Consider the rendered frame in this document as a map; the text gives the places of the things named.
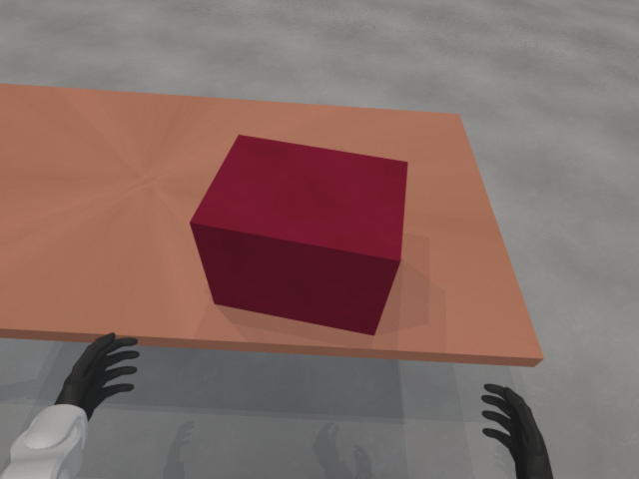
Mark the table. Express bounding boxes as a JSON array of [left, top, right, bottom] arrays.
[[0, 83, 544, 367]]

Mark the robot left hand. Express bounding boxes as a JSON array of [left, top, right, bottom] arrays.
[[54, 332, 140, 421]]

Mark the left robot forearm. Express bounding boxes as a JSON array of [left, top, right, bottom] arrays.
[[0, 404, 88, 479]]

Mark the carton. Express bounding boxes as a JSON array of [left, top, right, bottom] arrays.
[[190, 135, 408, 335]]

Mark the robot right hand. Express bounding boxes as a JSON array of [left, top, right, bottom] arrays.
[[481, 384, 553, 479]]

